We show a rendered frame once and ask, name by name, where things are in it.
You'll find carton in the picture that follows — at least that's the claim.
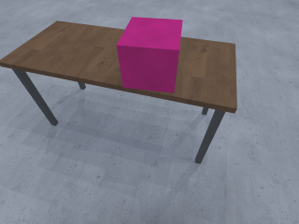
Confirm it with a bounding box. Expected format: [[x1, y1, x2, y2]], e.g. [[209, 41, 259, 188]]
[[116, 17, 183, 93]]

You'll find table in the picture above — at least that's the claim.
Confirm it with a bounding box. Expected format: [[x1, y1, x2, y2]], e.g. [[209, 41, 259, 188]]
[[0, 21, 237, 164]]

